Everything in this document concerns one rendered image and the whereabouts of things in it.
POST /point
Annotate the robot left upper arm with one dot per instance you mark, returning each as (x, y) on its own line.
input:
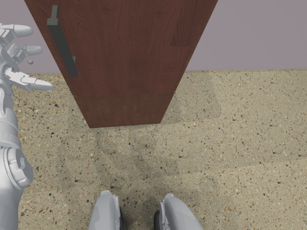
(15, 174)

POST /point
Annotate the cupboard door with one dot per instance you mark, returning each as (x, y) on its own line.
(126, 46)

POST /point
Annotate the robot left thigh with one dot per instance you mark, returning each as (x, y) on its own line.
(105, 212)

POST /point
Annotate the left robot hand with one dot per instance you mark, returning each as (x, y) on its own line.
(16, 55)

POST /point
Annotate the handle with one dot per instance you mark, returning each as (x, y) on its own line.
(61, 43)

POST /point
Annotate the robot left forearm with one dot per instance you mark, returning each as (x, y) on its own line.
(8, 118)

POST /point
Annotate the right robot shin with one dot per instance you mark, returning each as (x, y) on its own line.
(166, 227)

